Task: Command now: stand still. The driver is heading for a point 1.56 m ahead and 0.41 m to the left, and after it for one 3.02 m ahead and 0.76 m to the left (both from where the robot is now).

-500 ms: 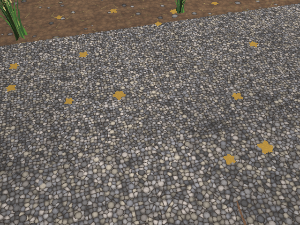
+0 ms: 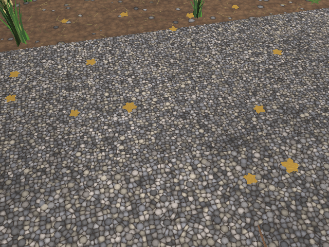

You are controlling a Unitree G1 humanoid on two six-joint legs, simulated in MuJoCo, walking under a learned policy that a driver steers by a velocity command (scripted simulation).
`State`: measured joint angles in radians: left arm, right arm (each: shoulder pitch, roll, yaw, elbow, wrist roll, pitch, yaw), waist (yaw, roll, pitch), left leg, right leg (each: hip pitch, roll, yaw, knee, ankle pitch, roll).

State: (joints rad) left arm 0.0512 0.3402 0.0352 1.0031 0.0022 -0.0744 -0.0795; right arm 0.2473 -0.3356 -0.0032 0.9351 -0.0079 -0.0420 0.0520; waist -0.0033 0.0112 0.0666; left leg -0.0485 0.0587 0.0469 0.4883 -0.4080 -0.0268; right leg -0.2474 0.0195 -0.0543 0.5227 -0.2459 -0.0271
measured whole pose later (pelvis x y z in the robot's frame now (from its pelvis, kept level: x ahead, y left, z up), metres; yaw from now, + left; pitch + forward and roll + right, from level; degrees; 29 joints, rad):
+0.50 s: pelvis +0.01 -0.01 +0.00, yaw +1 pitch -1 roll -2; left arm 0.15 0.35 0.07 1.03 0.03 -0.10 -0.03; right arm 0.33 -0.34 -0.01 0.98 -0.05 -0.05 0.01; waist 0.01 0.03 0.04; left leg -0.06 0.07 0.02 0.53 -0.45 0.05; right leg -0.23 0.06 -0.05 0.51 -0.26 -0.09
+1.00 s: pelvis +0.18 -0.01 -0.05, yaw +1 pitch -1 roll -2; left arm 0.42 0.23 0.01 0.93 0.08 -0.15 -0.09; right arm 0.39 -0.26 -0.01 0.91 -0.10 -0.09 0.06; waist 0.02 0.02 0.03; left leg -0.48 -0.04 -0.14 1.52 -0.46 0.11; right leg -0.39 0.05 -0.07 0.96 -0.56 -0.09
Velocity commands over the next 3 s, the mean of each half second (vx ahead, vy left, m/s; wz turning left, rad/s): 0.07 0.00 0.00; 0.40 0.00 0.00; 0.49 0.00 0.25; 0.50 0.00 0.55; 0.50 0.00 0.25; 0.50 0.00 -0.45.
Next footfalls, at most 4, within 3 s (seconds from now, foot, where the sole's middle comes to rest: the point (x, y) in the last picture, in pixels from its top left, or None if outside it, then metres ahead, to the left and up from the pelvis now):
0.88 right None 0.20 -0.11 -0.77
1.30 left None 0.51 0.14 -0.96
1.70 right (173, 194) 0.81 -0.02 -0.96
2.22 left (108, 188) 0.84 0.31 -0.96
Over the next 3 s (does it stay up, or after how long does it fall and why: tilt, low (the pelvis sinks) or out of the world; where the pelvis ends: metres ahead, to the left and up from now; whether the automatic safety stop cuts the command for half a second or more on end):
stays up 1.22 0.38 -0.37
